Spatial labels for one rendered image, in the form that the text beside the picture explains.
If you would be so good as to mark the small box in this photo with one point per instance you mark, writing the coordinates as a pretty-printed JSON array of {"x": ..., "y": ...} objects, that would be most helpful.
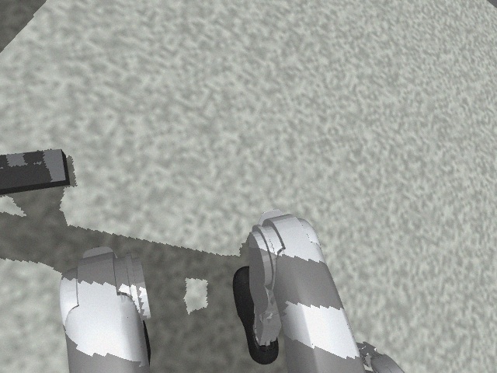
[{"x": 33, "y": 171}]

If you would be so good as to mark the right robot hand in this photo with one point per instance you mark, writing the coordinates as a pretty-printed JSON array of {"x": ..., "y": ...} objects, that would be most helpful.
[{"x": 380, "y": 363}]

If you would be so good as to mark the right robot foot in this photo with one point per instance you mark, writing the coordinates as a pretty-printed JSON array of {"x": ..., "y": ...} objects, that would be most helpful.
[{"x": 245, "y": 309}]

